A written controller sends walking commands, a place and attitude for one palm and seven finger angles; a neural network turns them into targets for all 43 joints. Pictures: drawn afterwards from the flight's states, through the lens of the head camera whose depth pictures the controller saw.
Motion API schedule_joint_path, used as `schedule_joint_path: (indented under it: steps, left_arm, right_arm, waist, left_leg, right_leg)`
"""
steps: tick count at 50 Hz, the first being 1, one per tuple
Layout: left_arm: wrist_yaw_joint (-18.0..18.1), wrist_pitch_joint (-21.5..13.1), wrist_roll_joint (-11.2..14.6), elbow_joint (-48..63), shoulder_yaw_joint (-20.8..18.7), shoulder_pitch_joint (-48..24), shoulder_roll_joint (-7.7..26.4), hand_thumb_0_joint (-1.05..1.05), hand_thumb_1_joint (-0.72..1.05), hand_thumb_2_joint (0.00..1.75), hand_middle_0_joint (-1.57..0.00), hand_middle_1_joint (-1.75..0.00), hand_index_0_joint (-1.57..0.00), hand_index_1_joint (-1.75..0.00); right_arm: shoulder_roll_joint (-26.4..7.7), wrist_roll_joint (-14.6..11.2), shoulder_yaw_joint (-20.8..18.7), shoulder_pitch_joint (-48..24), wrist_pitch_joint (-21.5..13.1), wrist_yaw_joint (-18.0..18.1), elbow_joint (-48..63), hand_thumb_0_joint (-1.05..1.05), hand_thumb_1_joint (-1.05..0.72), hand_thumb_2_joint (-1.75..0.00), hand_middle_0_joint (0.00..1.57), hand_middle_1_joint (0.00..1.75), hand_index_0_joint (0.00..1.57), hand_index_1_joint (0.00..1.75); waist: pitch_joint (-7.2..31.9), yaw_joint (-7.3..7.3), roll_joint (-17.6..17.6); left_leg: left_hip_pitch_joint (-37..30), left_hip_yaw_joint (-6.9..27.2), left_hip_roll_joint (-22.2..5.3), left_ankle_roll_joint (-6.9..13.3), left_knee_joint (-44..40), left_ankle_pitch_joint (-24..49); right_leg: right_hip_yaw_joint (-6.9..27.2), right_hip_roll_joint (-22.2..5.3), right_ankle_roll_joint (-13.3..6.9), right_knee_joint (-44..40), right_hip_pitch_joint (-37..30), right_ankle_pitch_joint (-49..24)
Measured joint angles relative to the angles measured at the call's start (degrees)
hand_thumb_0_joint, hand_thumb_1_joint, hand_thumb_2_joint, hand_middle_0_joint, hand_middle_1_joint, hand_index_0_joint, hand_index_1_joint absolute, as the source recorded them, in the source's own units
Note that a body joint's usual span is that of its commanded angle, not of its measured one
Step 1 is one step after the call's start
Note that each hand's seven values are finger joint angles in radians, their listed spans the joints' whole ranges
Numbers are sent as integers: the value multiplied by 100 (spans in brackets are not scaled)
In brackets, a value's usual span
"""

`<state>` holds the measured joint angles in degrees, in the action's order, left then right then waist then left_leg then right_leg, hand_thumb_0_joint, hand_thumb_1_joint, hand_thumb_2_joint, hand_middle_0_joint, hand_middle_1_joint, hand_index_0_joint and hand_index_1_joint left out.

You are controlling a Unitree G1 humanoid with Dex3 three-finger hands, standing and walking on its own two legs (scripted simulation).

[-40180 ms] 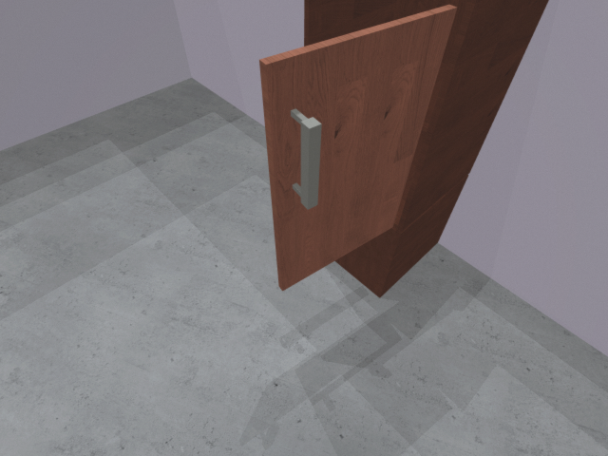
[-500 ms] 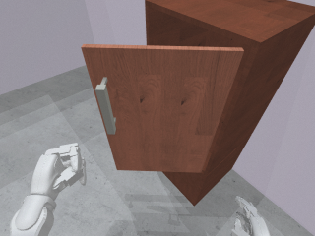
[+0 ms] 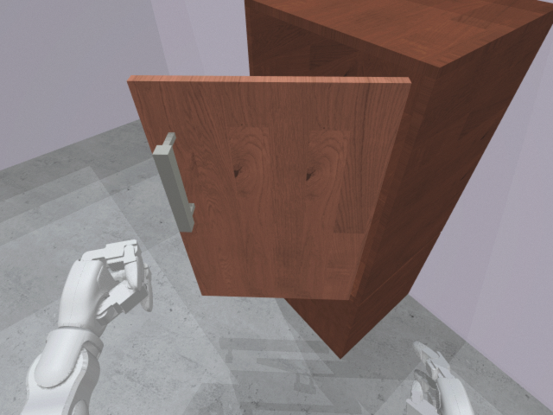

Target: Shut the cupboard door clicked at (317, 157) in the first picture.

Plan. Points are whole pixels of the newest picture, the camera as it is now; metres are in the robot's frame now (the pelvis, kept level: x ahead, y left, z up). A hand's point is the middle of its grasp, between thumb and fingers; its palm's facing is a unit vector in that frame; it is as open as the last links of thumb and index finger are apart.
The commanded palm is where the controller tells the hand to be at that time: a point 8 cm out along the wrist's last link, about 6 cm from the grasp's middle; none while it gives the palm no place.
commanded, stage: bring the fist close to the handle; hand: left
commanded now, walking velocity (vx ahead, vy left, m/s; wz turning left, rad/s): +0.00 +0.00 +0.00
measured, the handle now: (179, 184) +0.45 +0.20 +0.10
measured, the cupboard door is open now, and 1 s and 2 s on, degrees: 48 48 38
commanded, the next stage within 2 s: push the door shut along its arc in 1.18 s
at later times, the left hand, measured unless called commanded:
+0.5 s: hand (169, 251) +0.30 +0.17 +0.11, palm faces +0.04 -1.00 -0.04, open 3.1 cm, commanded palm +0.28 +0.22 +0.11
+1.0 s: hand (181, 228) +0.35 +0.17 +0.11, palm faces +0.05 -1.00 -0.03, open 3.1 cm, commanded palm +0.32 +0.22 +0.11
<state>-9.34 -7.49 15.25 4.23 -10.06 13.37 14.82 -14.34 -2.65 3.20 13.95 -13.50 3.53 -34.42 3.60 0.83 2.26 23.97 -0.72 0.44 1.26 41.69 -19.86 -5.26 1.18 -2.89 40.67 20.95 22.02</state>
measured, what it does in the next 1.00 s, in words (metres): stands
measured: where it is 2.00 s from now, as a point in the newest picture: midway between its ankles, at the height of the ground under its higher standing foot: outside the picture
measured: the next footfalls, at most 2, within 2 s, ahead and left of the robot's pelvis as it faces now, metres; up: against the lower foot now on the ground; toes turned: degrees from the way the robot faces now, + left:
none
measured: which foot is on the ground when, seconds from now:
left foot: down 0.00-1.00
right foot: down 0.00-1.00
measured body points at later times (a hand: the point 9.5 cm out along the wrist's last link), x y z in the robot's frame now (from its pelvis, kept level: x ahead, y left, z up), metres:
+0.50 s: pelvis +0.01 +0.00 +0.00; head +0.01 -0.01 +0.45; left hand +0.30 +0.23 +0.11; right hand +0.17 -0.24 -0.08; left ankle +0.02 +0.11 -0.72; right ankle -0.01 -0.08 -0.72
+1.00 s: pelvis +0.00 +0.01 +0.00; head +0.01 +0.00 +0.45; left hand +0.34 +0.22 +0.11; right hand +0.15 -0.24 -0.09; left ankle +0.02 +0.11 -0.72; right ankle -0.01 -0.08 -0.72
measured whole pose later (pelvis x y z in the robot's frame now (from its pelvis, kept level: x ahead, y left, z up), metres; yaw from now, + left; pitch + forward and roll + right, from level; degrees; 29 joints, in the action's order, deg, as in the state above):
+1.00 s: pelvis +0.00 +0.01 +0.00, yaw -2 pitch +3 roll +0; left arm -3.8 -7.5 11.4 -16.1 -8.8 -8.6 13.0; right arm -14.5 -2.8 2.2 14.5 -6.5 2.3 -35.1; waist 3.2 -0.9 1.5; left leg 23.1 -2.8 0.5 1.8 39.0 -19.1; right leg -3.0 1.1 -2.3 39.1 21.3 21.0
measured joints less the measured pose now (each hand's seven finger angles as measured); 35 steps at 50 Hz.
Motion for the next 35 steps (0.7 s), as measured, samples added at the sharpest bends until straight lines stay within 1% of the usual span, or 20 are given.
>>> schedule_joint_path:
  steps: [9, 13, 19, 26, 35]
  left_arm:
    - [-93, 88, 39, -654, -147, -644, 82, 2, 90, 90, -130, -150, -130, -150]
    - [-54, 77, 18, -720, -151, -748, 35, 2, 90, 90, -130, -150, -130, -150]
    - [77, 44, -84, -739, 11, -870, -79, 2, 90, 90, -130, -150, -130, -150]
    - [313, 64, -238, -925, 175, -1189, -168, 2, 90, 90, -130, -150, -130, -150]
    - [445, 114, -317, -1354, 193, -1658, -189, 2, 90, 90, -130, -150, -130, -150]
  right_arm:
    - [-59, -37, -44, 20, 101, 22, -45, 2, -90, -89, 20, 30, 20, 30]
    - [-82, -37, -86, 58, 126, 3, -37, 2, -90, -89, 20, 30, 20, 30]
    - [-86, -29, -118, 78, 183, -29, -22, 2, -90, -89, 20, 30, 20, 30]
    - [-19, -5, -84, 18, 299, -59, -41, 2, -90, -89, 20, 30, 20, 30]
    - [40, -6, -42, -12, 476, -106, -44, 2, -90, -89, 20, 30, 20, 30]
  waist:
    - [2, -47, -25]
    - [9, -62, -35]
    - [-8, -74, -42]
    - [-30, -90, -45]
    - [-14, -111, -51]
  left_leg:
    - [-30, -48, -27, -28, -97, 27]
    - [-52, -85, -25, -19, -140, 27]
    - [-54, -113, -2, 7, -151, 15]
    - [-49, -132, 19, 31, -157, 15]
    - [-83, -159, 24, 48, -203, 34]
  right_leg:
    - [53, 27, -21, -50, 13, -23]
    - [92, 26, -14, -72, 14, -28]
    - [119, 3, 8, -64, 25, -13]
    - [139, -19, 30, -58, 38, -12]
    - [168, -23, 47, -104, 11, -43]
